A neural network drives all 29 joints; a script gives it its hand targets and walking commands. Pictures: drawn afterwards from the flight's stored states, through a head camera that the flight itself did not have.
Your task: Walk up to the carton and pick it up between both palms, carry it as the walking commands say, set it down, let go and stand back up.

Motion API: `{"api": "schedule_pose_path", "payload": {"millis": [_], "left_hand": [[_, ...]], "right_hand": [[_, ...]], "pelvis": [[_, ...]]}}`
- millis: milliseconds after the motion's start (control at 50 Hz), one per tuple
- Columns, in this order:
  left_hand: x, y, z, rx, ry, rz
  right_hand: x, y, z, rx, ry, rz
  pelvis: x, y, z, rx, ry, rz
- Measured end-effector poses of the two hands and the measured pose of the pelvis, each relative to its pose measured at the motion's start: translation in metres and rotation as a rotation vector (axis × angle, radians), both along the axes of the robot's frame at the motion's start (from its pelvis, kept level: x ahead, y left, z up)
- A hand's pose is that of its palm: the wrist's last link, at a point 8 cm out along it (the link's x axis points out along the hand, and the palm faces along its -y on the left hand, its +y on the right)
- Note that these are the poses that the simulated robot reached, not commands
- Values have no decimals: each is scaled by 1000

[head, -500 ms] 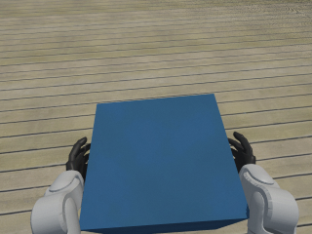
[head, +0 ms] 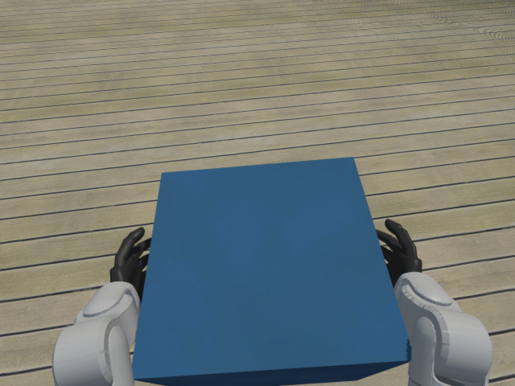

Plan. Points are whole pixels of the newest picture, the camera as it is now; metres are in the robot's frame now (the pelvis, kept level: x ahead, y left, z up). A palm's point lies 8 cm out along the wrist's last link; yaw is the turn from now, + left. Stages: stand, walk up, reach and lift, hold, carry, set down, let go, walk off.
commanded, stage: carry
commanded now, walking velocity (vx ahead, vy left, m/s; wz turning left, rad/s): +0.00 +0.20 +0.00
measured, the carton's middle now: (267, 285) +0.26 +0.00 +0.03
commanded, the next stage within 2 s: none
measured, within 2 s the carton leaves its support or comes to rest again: neither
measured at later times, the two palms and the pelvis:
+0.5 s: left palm (41, 322) +0.19 +0.28 +0.09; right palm (335, 322) +0.18 -0.08 +0.10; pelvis -0.04 +0.10 +0.00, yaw -2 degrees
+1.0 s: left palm out of the picture +0.12 +0.38 +0.08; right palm (250, 384) +0.12 +0.02 +0.08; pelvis -0.11 +0.20 -0.01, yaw +0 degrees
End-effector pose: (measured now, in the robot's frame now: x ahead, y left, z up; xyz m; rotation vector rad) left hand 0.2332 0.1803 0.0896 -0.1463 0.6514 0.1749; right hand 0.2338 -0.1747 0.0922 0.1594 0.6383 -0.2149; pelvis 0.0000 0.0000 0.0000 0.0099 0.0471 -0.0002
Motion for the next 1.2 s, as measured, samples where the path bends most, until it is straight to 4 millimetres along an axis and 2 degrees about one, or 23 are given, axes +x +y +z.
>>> {"api": "schedule_pose_path", "payload": {"millis": [80,160,260,360,480,660,760,840,900,1020,1100,1200], "left_hand": [[-5,10,6,3,-2,3],[-12,33,10,5,-11,19],[-23,72,0,-6,1,30],[-32,93,-4,-31,13,19],[-39,99,-4,-30,6,-31],[-57,89,2,8,-12,-96],[-73,101,6,7,-4,-74],[-82,122,10,16,3,-55],[-91,146,9,19,9,-35],[-113,207,-13,-3,41,-8],[-126,229,-16,-28,58,-12],[-130,243,-11,-32,26,-51]], "right_hand": [[-4,10,3,4,-2,4],[-6,33,7,6,-11,20],[-11,73,2,-2,-1,29],[-25,93,6,-29,13,19],[-51,99,6,-30,7,-30],[-92,91,-3,10,-11,-95],[-101,102,0,12,-4,-72],[-104,123,0,21,3,-53],[-106,147,-2,22,10,-34],[-117,207,-14,3,41,-9],[-130,230,-8,-21,58,-14],[-150,244,-2,-28,27,-52]], "pelvis": [[-3,10,4,-1,-25,4],[-7,30,6,1,-34,21],[-13,64,1,-12,-35,27],[-25,85,4,-37,-46,17],[-42,102,3,-38,-62,-33],[-69,113,-4,-7,-89,-97],[-80,120,1,-4,-95,-75],[-88,138,5,5,-82,-54],[-96,158,4,8,-63,-33],[-113,207,-5,-16,-48,-11],[-124,229,1,-42,-53,-17],[-136,252,0,-47,-62,-56]]}}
